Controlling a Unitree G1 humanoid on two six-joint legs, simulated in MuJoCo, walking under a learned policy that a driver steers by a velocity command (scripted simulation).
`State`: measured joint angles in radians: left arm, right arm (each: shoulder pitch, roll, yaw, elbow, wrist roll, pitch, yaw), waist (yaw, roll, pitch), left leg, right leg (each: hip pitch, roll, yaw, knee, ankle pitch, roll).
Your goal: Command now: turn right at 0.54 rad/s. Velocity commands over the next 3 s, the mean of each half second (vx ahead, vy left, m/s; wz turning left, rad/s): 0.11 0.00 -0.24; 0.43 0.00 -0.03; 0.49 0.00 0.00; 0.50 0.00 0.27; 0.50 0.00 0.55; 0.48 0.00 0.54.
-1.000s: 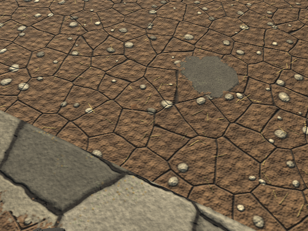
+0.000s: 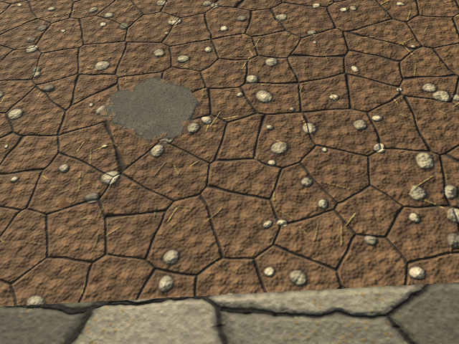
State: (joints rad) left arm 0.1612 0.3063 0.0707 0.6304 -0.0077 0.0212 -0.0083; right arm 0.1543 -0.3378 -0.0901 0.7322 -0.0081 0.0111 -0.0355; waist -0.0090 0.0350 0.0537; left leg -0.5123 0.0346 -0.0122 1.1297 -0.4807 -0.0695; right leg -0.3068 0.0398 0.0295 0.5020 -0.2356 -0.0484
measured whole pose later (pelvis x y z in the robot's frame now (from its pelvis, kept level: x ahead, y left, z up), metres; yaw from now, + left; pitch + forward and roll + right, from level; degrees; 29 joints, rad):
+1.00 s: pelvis +0.23 -0.07 +0.01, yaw -6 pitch +2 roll +0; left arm 0.42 0.25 0.03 0.81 -0.01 -0.07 -0.01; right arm 0.11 -0.28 -0.05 0.68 0.01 -0.08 0.03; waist 0.08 0.05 0.01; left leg -0.69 0.10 -0.02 0.72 0.04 -0.01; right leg 0.01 0.06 -0.03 0.21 -0.26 -0.06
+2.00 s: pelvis +0.79 -0.14 +0.01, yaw +4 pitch +0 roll -2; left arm 0.31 0.26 0.06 0.84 0.02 -0.10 -0.01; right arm 0.21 -0.31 -0.07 0.75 0.03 -0.02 0.00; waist 0.05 0.05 0.03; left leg -0.68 0.11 -0.07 0.98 -0.11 0.00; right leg -0.07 0.02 -0.18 0.27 -0.20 -0.04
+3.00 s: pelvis +1.32 +0.02 +0.01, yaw +38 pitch +1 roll -2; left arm 0.30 0.27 0.07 0.82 0.00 -0.09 -0.02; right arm 0.19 -0.31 -0.07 0.65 0.01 -0.02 -0.01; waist 0.06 0.04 0.04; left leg -0.62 0.07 -0.07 0.97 -0.28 -0.01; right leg -0.15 0.02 -0.08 0.32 -0.19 -0.03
